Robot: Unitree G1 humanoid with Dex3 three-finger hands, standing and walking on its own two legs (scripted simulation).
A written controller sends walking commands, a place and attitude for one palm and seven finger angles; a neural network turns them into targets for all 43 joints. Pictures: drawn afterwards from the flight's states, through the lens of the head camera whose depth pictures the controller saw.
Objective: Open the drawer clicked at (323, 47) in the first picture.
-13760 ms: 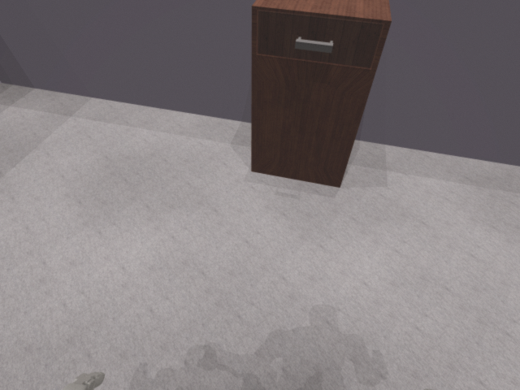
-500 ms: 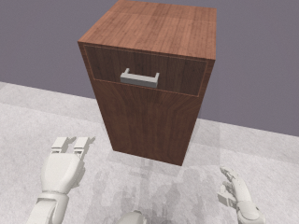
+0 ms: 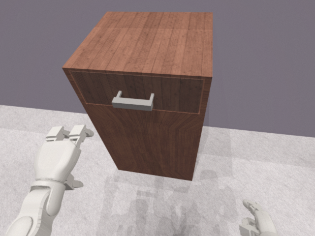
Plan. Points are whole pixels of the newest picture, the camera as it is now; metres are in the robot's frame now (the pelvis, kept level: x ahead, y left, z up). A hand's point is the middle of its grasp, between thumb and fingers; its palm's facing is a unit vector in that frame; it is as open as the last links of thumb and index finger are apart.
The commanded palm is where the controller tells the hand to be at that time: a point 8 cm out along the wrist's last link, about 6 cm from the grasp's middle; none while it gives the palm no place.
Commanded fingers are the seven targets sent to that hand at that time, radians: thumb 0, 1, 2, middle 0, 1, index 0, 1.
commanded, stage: raise the hand with hooked fingers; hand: left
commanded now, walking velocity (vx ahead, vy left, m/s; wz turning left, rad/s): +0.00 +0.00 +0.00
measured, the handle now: (134, 99) +0.53 +0.15 +0.00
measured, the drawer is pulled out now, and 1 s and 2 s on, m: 0.00 0.00 0.00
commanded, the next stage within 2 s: move the hooked fingers above the handle in 0.78 s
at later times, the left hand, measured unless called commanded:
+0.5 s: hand (68, 132) +0.31 +0.25 +0.12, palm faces +0.01 -0.08 -1.00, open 13.8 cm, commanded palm +0.27 +0.24 +0.17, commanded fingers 0.00 -0.50 0.30 -0.30 -1.20 -0.30 -1.20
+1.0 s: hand (66, 145) +0.29 +0.25 +0.10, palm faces -0.01 -0.10 -1.00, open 13.9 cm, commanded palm +0.27 +0.25 +0.17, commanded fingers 0.00 -0.50 0.30 -0.30 -1.20 -0.30 -1.20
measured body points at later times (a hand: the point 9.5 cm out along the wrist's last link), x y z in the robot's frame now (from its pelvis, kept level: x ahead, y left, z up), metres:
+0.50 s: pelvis +0.00 +0.00 +0.01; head +0.02 -0.03 +0.46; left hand +0.30 +0.25 +0.17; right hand +0.20 -0.22 -0.10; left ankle +0.00 +0.10 -0.72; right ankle -0.04 -0.10 -0.72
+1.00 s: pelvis -0.03 +0.01 +0.01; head +0.00 -0.01 +0.46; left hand +0.28 +0.26 +0.15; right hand +0.16 -0.20 -0.10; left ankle +0.00 +0.10 -0.72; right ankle -0.04 -0.10 -0.72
